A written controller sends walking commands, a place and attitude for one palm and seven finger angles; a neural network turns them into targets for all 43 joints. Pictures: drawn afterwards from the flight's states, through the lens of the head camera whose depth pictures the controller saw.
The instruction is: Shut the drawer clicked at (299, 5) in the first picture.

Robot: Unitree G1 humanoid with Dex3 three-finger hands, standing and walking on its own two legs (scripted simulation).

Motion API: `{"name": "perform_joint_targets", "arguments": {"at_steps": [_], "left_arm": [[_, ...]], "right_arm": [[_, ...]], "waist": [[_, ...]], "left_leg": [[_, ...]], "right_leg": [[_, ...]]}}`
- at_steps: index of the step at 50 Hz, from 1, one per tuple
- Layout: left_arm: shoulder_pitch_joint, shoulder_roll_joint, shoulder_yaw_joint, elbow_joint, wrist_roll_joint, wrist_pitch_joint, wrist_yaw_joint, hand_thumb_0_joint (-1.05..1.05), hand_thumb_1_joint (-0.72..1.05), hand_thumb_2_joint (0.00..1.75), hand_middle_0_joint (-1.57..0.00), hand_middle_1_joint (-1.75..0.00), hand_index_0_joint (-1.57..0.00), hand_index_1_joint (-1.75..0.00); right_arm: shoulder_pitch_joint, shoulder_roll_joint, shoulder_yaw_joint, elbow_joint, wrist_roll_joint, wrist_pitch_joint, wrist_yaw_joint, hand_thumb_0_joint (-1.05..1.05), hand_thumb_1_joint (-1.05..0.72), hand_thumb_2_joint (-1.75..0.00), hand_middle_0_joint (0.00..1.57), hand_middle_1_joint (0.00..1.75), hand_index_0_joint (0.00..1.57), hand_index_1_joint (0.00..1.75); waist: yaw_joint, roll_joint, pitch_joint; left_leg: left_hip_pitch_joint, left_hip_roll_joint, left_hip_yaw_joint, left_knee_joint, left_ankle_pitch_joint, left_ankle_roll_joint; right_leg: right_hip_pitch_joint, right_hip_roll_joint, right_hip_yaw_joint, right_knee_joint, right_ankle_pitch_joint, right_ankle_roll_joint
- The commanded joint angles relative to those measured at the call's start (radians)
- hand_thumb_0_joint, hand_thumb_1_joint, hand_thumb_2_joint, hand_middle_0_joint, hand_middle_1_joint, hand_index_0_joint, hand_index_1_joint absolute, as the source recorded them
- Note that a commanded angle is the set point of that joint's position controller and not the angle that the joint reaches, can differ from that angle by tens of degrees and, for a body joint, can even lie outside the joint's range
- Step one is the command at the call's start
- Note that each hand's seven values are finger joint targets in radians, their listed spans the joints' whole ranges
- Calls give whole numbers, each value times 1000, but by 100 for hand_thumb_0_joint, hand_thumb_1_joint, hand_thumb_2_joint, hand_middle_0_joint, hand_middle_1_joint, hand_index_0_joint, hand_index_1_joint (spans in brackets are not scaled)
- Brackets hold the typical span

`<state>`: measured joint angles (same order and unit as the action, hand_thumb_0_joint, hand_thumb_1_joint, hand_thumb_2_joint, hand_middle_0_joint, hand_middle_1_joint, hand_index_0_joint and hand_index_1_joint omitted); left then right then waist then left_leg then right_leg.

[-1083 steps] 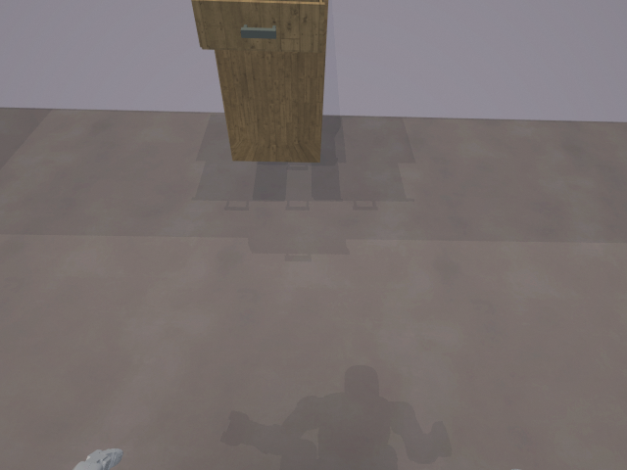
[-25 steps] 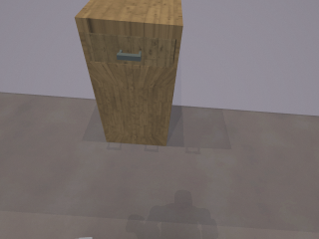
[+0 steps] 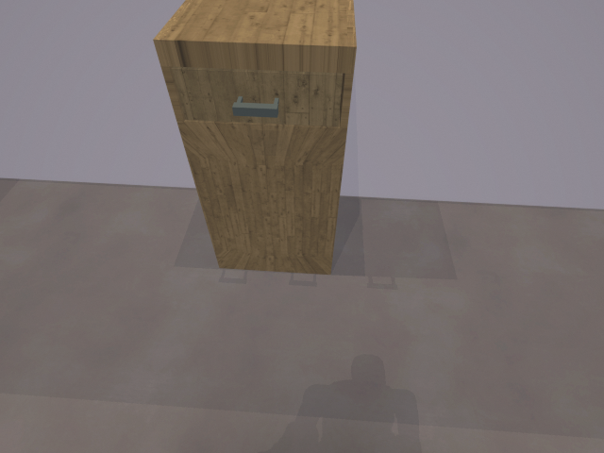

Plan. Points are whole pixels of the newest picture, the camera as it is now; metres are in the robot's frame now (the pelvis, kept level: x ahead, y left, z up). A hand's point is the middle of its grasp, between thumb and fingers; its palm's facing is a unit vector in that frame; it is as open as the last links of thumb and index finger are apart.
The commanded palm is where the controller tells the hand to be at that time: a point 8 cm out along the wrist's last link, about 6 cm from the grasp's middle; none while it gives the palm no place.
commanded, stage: let the arm hang, fingers relaxed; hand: left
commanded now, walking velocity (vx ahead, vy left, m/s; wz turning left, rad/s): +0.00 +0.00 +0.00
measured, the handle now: (257, 105) +0.87 +0.16 +0.00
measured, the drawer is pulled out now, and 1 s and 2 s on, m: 0.00 0.00 0.00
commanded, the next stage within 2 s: look to check the result in 0.34 s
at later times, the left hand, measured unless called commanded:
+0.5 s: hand out of the picture +0.02 +0.17 -0.17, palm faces +0.02 -0.98 -0.21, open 7.4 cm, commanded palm none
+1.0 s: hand out of the picture +0.04 +0.15 -0.17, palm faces +0.01 -0.98 -0.22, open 7.4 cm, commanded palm none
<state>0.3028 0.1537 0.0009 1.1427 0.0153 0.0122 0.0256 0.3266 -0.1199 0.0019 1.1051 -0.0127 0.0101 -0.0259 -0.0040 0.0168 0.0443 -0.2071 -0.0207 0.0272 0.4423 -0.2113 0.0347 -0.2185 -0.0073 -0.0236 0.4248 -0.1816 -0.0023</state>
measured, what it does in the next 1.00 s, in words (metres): stands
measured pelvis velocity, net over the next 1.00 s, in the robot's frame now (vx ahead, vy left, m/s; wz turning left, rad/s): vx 0.02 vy -0.03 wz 0.00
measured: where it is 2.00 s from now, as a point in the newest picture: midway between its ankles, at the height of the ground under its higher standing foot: outside the picture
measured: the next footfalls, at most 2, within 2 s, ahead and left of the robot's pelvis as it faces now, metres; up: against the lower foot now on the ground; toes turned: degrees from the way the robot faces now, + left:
none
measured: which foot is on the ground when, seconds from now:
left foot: down 0.00-1.00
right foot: down 0.00-1.00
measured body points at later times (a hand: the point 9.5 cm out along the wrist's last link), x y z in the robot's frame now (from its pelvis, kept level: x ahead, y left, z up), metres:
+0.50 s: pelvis +0.01 -0.01 +0.00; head +0.03 -0.02 +0.45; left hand +0.02 +0.22 -0.16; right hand -0.01 -0.23 -0.16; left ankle +0.02 +0.10 -0.74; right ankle +0.03 -0.12 -0.74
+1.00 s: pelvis +0.02 -0.03 +0.00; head +0.04 -0.04 +0.45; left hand +0.04 +0.21 -0.15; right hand +0.03 -0.25 -0.16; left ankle +0.02 +0.10 -0.74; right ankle +0.03 -0.12 -0.74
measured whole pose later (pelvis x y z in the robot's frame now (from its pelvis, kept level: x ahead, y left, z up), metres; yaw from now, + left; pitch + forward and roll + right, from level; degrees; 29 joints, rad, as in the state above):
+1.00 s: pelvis +0.02 -0.03 +0.00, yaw +0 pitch -1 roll +0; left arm 0.22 0.16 0.01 1.14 0.01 -0.01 0.03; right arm 0.25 -0.16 -0.01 1.13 -0.01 0.00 -0.03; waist -0.01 0.02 0.06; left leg -0.15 0.01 0.01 0.40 -0.22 -0.01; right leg -0.17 0.03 -0.04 0.40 -0.21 -0.04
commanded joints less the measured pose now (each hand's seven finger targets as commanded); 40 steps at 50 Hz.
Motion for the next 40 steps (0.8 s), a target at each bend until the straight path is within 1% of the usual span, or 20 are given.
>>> {"name": "perform_joint_targets", "arguments": {"at_steps": [1, 2, 4, 5, 7, 9, 11, 12, 14, 17, 19, 23, 25, 28, 30, 32, 35, 37, 39, 40], "left_arm": [[52, 95, 24, -32, -2, -16, 10, 0, 90, 90, -20, -30, -20, -30], [57, 95, 25, -32, -1, -17, 11, 0, 90, 90, -20, -30, -20, -30], [48, 91, 29, -38, -1, -19, 11, 0, 90, 90, -20, -30, -20, -30], [49, 87, 30, -38, -1, -20, 11, 0, 90, 90, -20, -30, -20, -30], [46, 92, 32, -43, -1, -22, 12, 0, 90, 90, -20, -30, -20, -30], [37, 91, 34, -43, -2, -22, 11, 0, 90, 90, -20, -30, -20, -30], [32, 95, 34, -45, -3, -23, 10, 0, 90, 90, -20, -30, -20, -30], [34, 96, 36, -46, -2, -25, 11, 0, 90, 90, -20, -30, -20, -30], [24, 99, 36, -47, -3, -26, 10, 0, 90, 90, -20, -30, -20, -30], [17, 107, 36, -47, -4, -27, 11, 0, 90, 90, -20, -30, -20, -30], [11, 111, 37, -45, -5, -29, 10, 0, 90, 90, -20, -30, -20, -30], [2, 112, 33, -37, -5, -26, 10, 0, 90, 90, -20, -30, -20, -30], [-5, 119, 35, -36, -6, -26, 9, 0, 90, 90, -20, -30, -20, -30], [-8, 123, 34, -33, -6, -29, 9, 0, 90, 90, -20, -30, -20, -30], [-11, 124, 33, -32, -7, -28, 8, 0, 90, 90, -20, -30, -20, -30], [-13, 126, 33, -33, -6, -30, 9, 0, 90, 90, -20, -30, -20, -30], [-21, 127, 33, -29, -7, -29, 9, 0, 90, 90, -20, -30, -20, -30], [-18, 132, 34, -31, -5, -31, 10, 0, 90, 90, -20, -30, -20, -30], [-25, 131, 33, -30, -7, -31, 9, 0, 90, 90, -20, -30, -20, -30], [-26, 132, 33, -29, -7, -31, 9, 0, 90, 90, -20, -30, -20, -30]], "right_arm": [[78, -106, -28, -14, -5, -13, -10, 0, -90, -90, 20, 30, 20, 30], [77, -105, -30, -16, -4, -14, -10, 0, -90, -90, 20, 30, 20, 30], [80, -95, -30, -12, -6, -15, -10, 0, -90, -90, 20, 30, 20, 30], [76, -94, -31, -13, -6, -17, -11, 0, -90, -90, 20, 30, 20, 30], [76, -97, -34, -16, -4, -17, -11, 0, -90, -90, 20, 30, 20, 30], [73, -93, -32, -14, -5, -17, -12, 0, -90, -90, 20, 30, 20, 30], [68, -98, -34, -14, -6, -18, -12, 0, -90, -90, 20, 30, 20, 30], [68, -100, -37, -14, -4, -19, -12, 0, -90, -90, 20, 30, 20, 30], [65, -101, -34, -11, -5, -20, -13, 0, -90, -90, 20, 30, 20, 30], [58, -112, -35, -11, -3, -21, -14, 0, -90, -90, 20, 30, 20, 30], [54, -112, -33, -6, -2, -24, -14, 0, -90, -90, 20, 30, 20, 30], [41, -120, -31, -2, -3, -20, -15, 0, -90, -90, 20, 30, 20, 30], [38, -126, -30, 1, -3, -22, -15, 0, -90, -90, 20, 30, 20, 30], [33, -128, -30, 2, -2, -21, -15, 0, -90, -90, 20, 30, 20, 30], [25, -132, -30, 3, -3, -20, -15, 0, -90, -90, 20, 30, 20, 30], [20, -137, -31, 1, -2, -21, -15, 0, -90, -90, 20, 30, 20, 30], [11, -134, -29, 6, -2, -20, -15, 0, -90, -90, 20, 30, 20, 30], [10, -139, -31, 6, -1, -19, -14, 0, -90, -90, 20, 30, 20, 30], [6, -139, -29, 9, -2, -20, -15, 0, -90, -90, 20, 30, 20, 30], [3, -137, -29, 9, -2, -19, -15, 0, -90, -90, 20, 30, 20, 30]], "waist": [[2, -13, 68], [3, 0, 69], [1, -10, 70], [1, 1, 61], [2, -2, 53], [0, 0, 66], [-1, 7, 59], [0, 1, 43], [-1, -7, 43], [-1, 11, 22], [-1, -5, 12], [-3, 0, 33], [-2, 6, 33], [-4, -13, 17], [-3, 9, 14], [-3, 10, 8], [-3, -11, 25], [-3, -22, 15], [-5, -7, 9], [-3, -13, 15]], "left_leg": [[-67, 114, -125, -139, -101, 22], [-65, 113, -124, -135, -95, 22], [-68, 111, -120, -133, -84, 20], [-61, 109, -122, -131, -80, 21], [-55, 109, -115, -121, -58, 19], [-60, 107, -112, -120, -58, 17], [-46, 108, -110, -118, -43, 16], [-35, 110, -108, -110, -21, 17], [-31, 111, -104, -109, -1, 15], [-11, 114, -106, -102, 39, 14], [-2, 116, -102, -101, 67, 12], [2, 118, -103, -110, 47, 10], [4, 118, -104, -113, 61, 9], [20, 117, -96, -104, 79, 7], [26, 117, -98, -107, 71, 5], [34, 119, -97, -103, 94, 6], [30, 119, -93, -109, 90, 2], [39, 118, -89, -103, 96, 2], [47, 120, -86, -108, 106, 0], [43, 119, -87, -109, 94, 0]], "right_leg": [[-36, -73, 81, -84, -102, -46], [-42, -73, 84, -85, -103, -47], [-38, -75, 81, -83, -96, -46], [-38, -75, 84, -84, -95, -48], [-32, -76, 83, -83, -83, -47], [-35, -78, 87, -90, -90, -49], [-36, -79, 89, -88, -80, -50], [-29, -79, 88, -86, -65, -50], [-23, -82, 89, -87, -52, -50], [-8, -81, 91, -81, -20, -51], [7, -86, 85, -80, 9, -50], [-7, -85, 87, -90, -20, -50], [2, -86, 89, -91, -7, -50], [12, -89, 91, -95, 16, -51], [10, -88, 94, -99, 3, -51], [13, -87, 94, -95, 30, -51], [14, -88, 92, -101, 32, -49], [17, -90, 94, -105, 41, -49], [25, -93, 91, -103, 56, -49], [21, -91, 93, -107, 43, -49]]}}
